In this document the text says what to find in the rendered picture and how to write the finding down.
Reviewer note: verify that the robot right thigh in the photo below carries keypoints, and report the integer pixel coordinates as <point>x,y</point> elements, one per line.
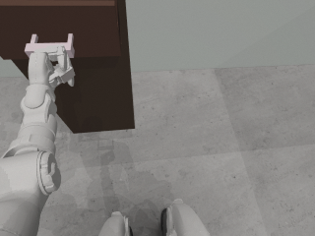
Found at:
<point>184,220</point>

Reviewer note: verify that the robot left hand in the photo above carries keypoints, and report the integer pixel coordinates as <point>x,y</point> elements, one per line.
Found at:
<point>42,72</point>

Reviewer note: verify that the drawer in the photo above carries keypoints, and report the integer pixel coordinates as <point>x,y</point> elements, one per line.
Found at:
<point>95,25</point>

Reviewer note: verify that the cabinet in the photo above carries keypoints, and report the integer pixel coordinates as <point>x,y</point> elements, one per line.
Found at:
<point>102,97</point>

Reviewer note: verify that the robot left forearm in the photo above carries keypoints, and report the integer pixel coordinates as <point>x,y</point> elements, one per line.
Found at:
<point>39,127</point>

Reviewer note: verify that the robot left upper arm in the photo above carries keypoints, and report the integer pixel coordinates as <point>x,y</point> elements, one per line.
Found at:
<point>26,181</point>

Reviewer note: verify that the robot left shin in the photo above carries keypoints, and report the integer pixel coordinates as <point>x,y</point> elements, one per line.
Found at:
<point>116,213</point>

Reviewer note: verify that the handle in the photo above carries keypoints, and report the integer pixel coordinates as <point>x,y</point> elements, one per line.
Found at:
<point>31,47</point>

